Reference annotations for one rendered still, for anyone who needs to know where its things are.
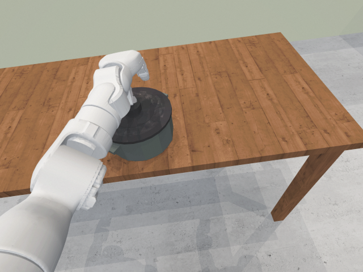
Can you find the knob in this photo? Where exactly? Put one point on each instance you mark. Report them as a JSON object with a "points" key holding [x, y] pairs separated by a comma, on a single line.
{"points": [[134, 109]]}

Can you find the left robot hand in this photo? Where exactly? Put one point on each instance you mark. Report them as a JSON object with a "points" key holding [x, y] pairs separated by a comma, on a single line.
{"points": [[134, 61]]}

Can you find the robot left forearm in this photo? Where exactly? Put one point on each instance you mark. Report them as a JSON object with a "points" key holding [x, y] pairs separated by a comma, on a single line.
{"points": [[92, 129]]}

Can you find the table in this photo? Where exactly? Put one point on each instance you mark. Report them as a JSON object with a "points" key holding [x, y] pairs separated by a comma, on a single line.
{"points": [[234, 101]]}

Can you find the pot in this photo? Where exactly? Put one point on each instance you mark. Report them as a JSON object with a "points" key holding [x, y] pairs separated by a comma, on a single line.
{"points": [[147, 149]]}

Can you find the lid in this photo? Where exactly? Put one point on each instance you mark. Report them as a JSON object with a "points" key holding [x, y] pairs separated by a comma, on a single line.
{"points": [[151, 120]]}

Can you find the robot left upper arm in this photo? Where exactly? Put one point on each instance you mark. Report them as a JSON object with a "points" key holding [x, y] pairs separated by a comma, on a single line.
{"points": [[33, 233]]}

